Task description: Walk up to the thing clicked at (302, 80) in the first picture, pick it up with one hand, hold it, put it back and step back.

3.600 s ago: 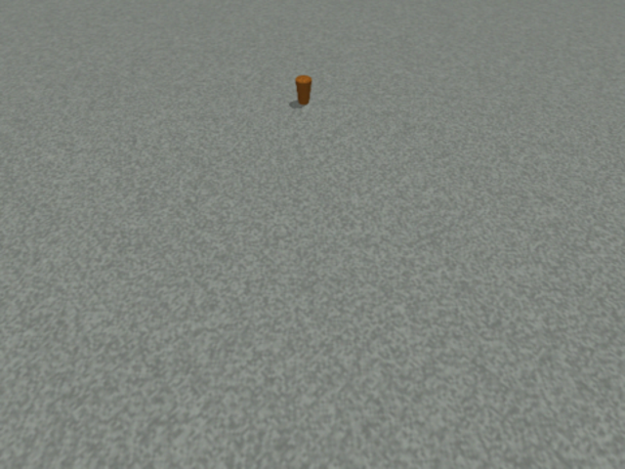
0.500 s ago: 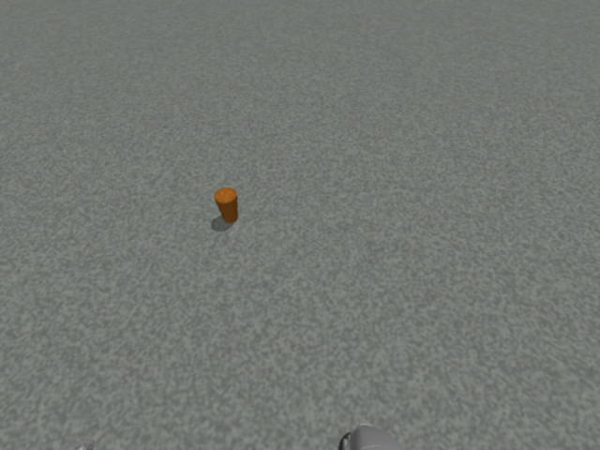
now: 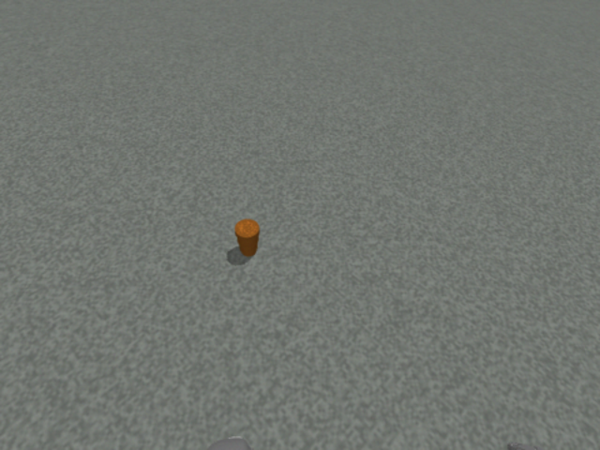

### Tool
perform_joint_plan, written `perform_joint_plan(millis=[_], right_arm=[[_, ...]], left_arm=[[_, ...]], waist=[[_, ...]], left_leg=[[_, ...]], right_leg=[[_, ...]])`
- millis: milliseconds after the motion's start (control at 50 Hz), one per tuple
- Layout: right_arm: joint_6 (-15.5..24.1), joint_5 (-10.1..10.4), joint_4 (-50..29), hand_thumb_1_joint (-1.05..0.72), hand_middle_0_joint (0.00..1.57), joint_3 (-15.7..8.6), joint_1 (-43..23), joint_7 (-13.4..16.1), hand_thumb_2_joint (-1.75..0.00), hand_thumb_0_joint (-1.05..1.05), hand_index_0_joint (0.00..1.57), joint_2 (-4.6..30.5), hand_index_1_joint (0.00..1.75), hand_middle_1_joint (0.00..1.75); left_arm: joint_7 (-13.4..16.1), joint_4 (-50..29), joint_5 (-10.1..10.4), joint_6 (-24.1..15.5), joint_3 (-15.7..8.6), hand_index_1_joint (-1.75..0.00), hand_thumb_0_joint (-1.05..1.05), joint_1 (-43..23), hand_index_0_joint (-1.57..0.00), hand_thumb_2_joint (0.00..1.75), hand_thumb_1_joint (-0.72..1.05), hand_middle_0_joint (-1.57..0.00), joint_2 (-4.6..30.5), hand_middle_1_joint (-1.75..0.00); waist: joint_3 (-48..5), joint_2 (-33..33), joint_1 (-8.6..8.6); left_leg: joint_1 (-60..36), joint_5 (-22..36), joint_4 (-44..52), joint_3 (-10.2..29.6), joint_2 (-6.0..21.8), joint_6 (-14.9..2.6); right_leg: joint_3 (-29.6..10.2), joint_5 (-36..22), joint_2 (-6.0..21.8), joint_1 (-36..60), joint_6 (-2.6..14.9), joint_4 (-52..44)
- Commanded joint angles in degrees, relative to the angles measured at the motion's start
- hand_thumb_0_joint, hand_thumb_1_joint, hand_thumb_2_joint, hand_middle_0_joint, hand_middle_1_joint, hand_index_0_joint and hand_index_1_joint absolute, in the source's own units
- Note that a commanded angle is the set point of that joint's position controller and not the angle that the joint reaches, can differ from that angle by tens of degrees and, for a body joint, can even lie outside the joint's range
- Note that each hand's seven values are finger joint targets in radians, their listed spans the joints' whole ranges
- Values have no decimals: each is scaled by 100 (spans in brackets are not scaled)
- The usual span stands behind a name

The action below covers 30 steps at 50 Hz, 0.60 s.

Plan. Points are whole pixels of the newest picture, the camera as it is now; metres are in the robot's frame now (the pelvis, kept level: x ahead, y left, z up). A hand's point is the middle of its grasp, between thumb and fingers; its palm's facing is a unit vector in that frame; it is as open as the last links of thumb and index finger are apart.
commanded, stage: walk up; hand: left
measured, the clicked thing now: (248, 239) +0.96 +0.21 -0.68
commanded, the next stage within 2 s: none
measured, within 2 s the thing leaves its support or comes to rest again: neither
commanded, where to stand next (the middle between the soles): +0.60 +0.02 m, yaw -3 degrees
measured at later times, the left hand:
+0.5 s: hand (151, 334) +0.31 +0.26 -0.12, palm faces -0.11 -0.91 -0.40, open 7.4 cm
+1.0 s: hand (141, 290) +0.40 +0.31 -0.15, palm faces -0.09 -0.93 -0.36, open 7.4 cm
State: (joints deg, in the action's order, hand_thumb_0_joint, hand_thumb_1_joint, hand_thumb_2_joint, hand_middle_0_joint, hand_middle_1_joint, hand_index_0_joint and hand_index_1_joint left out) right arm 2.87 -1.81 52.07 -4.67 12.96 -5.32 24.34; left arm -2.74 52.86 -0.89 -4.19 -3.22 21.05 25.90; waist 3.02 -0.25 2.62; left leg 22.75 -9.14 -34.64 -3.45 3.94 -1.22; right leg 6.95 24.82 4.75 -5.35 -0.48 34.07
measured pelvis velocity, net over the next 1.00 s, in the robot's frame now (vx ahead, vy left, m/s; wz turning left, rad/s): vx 0.34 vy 0.03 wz -0.05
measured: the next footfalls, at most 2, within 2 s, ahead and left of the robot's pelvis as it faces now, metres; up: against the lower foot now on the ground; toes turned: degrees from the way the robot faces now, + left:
right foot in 0.46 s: +0.31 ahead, -0.14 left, +0.00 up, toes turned -8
left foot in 0.84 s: +0.44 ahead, +0.14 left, +0.00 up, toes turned +3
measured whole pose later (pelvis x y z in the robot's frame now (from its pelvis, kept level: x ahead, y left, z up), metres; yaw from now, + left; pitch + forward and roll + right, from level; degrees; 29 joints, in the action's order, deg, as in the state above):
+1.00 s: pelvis +0.34 +0.03 +0.01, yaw -3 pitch -4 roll +0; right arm 4.4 -1.1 50.2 -3.5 18.0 -2.8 22.9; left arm -1.9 53.6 -0.2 -2.2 -2.5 17.5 25.9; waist 4.1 -3.5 -0.5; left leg 16.4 -14.3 -34.1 -5.4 2.0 -1.5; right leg -0.6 22.6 2.5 -24.7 2.3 60.9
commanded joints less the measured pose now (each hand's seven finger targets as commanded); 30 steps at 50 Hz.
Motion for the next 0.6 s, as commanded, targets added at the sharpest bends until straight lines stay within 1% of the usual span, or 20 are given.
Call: perform_joint_plan(millis=[0,20,40,60,100,140,160,220,280,340,380,400,420,440,460,480,500,520,540,580], right_arm=[[283,178,-258,-90,20,-590,1358,252,-90,0,20,2130,30,30],[265,221,-317,-90,20,-518,1008,292,-90,0,20,1881,30,30],[277,220,-438,-90,20,-411,712,330,-90,0,20,1658,30,30],[283,206,-489,-90,20,-336,515,359,-90,0,20,1465,30,30],[324,211,-513,-90,20,-256,450,376,-90,0,20,1291,30,30],[351,173,-577,-90,20,-263,470,385,-90,0,20,1315,30,30],[361,165,-615,-90,20,-269,445,384,-90,0,20,1322,30,30],[359,152,-681,-90,20,-300,438,364,-90,0,20,1394,30,30],[325,164,-668,-90,20,-287,564,331,-90,0,20,1397,30,30],[280,154,-738,-90,20,-285,494,322,-90,0,20,1422,30,30],[234,160,-788,-90,20,-287,510,343,-90,0,20,1400,30,30],[208,154,-808,-90,20,-274,478,347,-90,0,20,1371,30,30],[200,158,-833,-90,20,-196,563,347,-90,0,20,1193,30,30],[220,167,-894,-90,20,-84,710,344,-90,0,20,904,30,30],[223,207,-986,-90,20,-13,880,331,-90,0,20,712,30,30],[155,150,-851,-90,20,-133,503,401,-90,0,20,1243,30,30],[117,173,-744,-90,20,-158,442,424,-90,0,20,1260,30,30],[102,223,-661,-90,20,-150,503,399,-90,0,20,1192,30,30],[84,228,-574,-90,20,-138,638,368,-90,0,20,1144,30,30],[24,167,-411,-90,20,-168,906,283,-90,0,20,1073,30,30]], left_arm=[[169,-577,110,-114,-228,-30,0,-228,-20,90,90,-20,1093,-30],[193,-489,127,-96,-164,-30,0,-278,-20,90,90,-20,1263,-30],[171,-374,172,-88,-161,-30,0,-73,-20,90,90,-20,1163,-30],[151,-264,202,-77,-179,-30,0,108,-20,90,90,-20,1138,-30],[111,-160,172,-4,-195,-30,0,167,-20,90,90,-20,1080,-30],[61,-220,134,53,-184,-30,0,40,-20,90,90,-20,951,-30],[36,-280,115,65,-175,-30,0,-96,-20,90,90,-20,930,-30],[-56,-412,61,80,-184,-30,0,-454,-20,90,90,-20,872,-30],[-126,-533,45,51,-184,-30,0,-872,-20,90,90,-20,756,-30],[-121,-562,65,4,-199,-30,0,-1042,-20,90,90,-20,724,-30],[-86,-471,59,-41,-239,-30,0,-856,-20,90,90,-20,737,-30],[-66,-422,44,-68,-250,-30,0,-702,-20,90,90,-20,773,-30],[-6,-315,33,-124,-333,-30,0,-263,-20,90,90,-20,938,-30],[66,-227,3,-183,-465,-30,0,312,-20,90,90,-20,1270,-30],[124,-280,38,-202,-602,-30,0,667,-20,90,90,-20,1877,-30],[137,-298,133,-168,-566,-30,0,540,-20,90,90,-20,1867,-30],[160,-419,196,-153,-509,-30,0,210,-20,90,90,-20,1646,-30],[188,-510,196,-156,-459,-30,0,-139,-20,90,90,-20,1500,-30],[203,-575,179,-156,-394,-30,0,-270,-20,90,90,-20,1335,-30],[184,-644,131,-175,-342,-30,0,-499,-20,90,90,-20,1227,-30]], waist=[[-569,1489,-886],[-359,704,-687],[-267,589,-483],[-265,652,-364],[-159,812,-293],[-54,861,-294],[77,797,-289],[222,734,-366],[279,686,-473],[219,662,-438],[0,537,-317],[-35,335,-218],[-376,-91,15],[-763,-940,273],[-1090,-1844,356],[-809,-1112,400],[-458,-587,246],[-257,-534,113],[-182,-633,-31],[-61,-868,-225]], left_leg=[[-2799,-2091,2200,4170,2074,-1184],[-2392,-1474,2071,3395,1881,-1027],[-2198,-691,1966,2572,1600,-762],[-2143,-92,1868,1944,1377,-669],[-1753,866,1903,1317,1249,-771],[-1661,913,2017,1027,1259,-946],[-1545,686,2117,942,1262,-1056],[-1503,34,2260,771,1246,-1209],[-1402,-4,2146,495,1015,-1062],[-1319,244,1844,439,1005,-1003],[-1255,430,1384,516,1080,-938],[-1123,498,955,327,928,-864],[-936,950,-2,161,704,-700],[-218,553,-1489,-184,262,-476],[1181,-1741,-2826,-267,-526,-151],[1480,-2238,-3243,364,-285,-138],[1439,-1963,-3415,692,-77,-124],[1377,-1683,-3367,722,13,-123],[1184,-1475,-3007,700,71,-110],[601,-1068,-2475,531,98,-30]], right_leg=[[-859,526,-470,-3476,364,3390],[-1261,41,-286,-3416,359,3558],[-1405,-355,-151,-3172,332,3326],[-1377,-606,-19,-3015,306,3079],[-1233,-689,23,-2712,194,2855],[-1135,-842,58,-2698,102,2574],[-1093,-899,107,-2724,80,2319],[-862,-1177,225,-2771,30,1583],[-576,-1655,190,-2428,71,656],[-404,-1812,30,-1898,163,63],[-342,-1710,-105,-1250,218,-107],[-184,-1672,-255,-836,239,-393],[-288,-1472,-342,46,349,-613],[-1195,-992,272,963,608,-997],[-3917,-763,1898,1884,1337,-1607],[-4493,-782,2195,1424,1812,-1705],[-3757,-963,2015,845,1757,-1745],[-3067,-1199,1750,525,1658,-1724],[-2530,-1389,1440,245,1440,-1705],[-1696,-1384,1006,-554,1240,-1833]])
